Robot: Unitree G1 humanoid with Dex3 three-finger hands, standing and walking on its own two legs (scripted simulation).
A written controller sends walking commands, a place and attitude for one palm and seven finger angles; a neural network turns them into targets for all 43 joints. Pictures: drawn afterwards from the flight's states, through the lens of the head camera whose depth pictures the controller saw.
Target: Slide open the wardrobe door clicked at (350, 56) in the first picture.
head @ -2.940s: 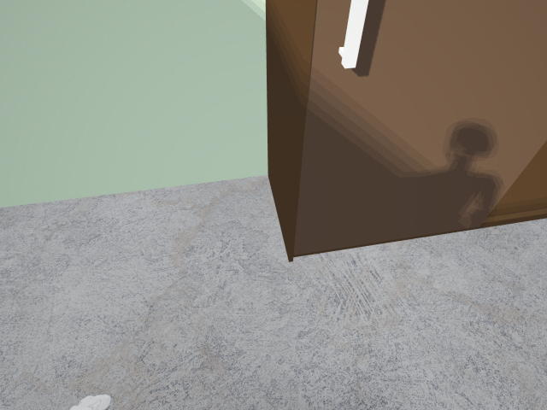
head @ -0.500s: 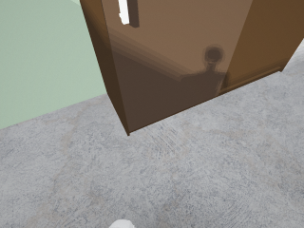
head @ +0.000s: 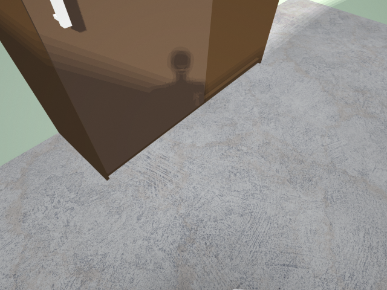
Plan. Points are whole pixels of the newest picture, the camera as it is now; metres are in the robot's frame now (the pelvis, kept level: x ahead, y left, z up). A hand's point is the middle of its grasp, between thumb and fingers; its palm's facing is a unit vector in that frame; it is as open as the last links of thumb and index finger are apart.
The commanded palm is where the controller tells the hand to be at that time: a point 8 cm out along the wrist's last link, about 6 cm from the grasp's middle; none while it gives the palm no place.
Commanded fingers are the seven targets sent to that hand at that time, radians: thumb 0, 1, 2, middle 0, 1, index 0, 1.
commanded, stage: walk to a spot facing it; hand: left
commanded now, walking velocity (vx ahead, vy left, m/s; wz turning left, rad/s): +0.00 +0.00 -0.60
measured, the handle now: out of the picture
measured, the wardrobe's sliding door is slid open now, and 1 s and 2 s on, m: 0.00 0.00 0.00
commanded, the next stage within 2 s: turn to face it in 1.66 s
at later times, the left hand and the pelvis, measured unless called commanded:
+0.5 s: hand (109, 288) +0.15 +0.21 -0.18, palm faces -0.25 -0.96 -0.15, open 7.4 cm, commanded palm none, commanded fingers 0.00 0.90 0.90 -0.20 -0.30 -0.20 -0.30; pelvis +0.05 +0.03 +0.00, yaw -18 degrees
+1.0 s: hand (208, 195) +0.40 -0.02 -0.17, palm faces -0.63 -0.77 -0.10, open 7.4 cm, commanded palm none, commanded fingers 0.00 0.90 0.90 -0.20 -0.30 -0.20 -0.30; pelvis +0.18 -0.06 -0.02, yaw -34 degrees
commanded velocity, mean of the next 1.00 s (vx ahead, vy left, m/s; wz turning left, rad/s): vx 0.31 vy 0.00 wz -0.56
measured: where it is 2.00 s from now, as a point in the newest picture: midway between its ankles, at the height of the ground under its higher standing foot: (238, 246)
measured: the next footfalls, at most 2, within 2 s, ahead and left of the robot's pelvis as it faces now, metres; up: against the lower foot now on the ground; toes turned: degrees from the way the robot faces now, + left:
right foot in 0.06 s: +0.03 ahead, -0.15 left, +0.00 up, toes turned -6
left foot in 0.40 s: +0.12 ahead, +0.10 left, +0.00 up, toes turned -6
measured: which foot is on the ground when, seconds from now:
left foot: down 0.00-0.06, up 0.08-0.38, down 0.40-1.00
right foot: up 0.00-0.04, down 0.06-0.40, up 0.42-1.00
